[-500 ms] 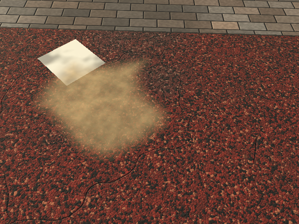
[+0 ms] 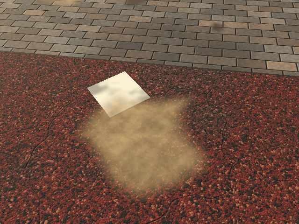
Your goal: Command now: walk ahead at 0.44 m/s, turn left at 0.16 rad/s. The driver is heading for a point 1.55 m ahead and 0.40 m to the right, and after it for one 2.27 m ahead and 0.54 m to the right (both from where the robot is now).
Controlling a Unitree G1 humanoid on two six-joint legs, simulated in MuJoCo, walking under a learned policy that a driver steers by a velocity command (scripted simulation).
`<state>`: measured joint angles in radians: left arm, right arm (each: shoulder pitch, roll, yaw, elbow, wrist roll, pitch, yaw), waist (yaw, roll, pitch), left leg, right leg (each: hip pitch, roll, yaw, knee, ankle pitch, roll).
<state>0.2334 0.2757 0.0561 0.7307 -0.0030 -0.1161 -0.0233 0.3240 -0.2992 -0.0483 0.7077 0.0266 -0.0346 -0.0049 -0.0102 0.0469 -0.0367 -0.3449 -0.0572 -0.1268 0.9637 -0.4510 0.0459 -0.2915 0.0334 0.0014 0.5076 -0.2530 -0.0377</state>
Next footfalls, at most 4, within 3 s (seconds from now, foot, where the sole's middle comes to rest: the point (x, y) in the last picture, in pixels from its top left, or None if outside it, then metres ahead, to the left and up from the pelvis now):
0.38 left None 0.36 0.15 -0.77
0.90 right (194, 207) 0.61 -0.15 -0.77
1.38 left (174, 146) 0.95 -0.08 -0.77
1.90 right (239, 129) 1.05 -0.45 -0.77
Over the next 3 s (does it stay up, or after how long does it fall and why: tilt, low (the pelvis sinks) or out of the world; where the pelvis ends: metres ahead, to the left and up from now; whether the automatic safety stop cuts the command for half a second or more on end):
stays up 1.48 -0.44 -0.01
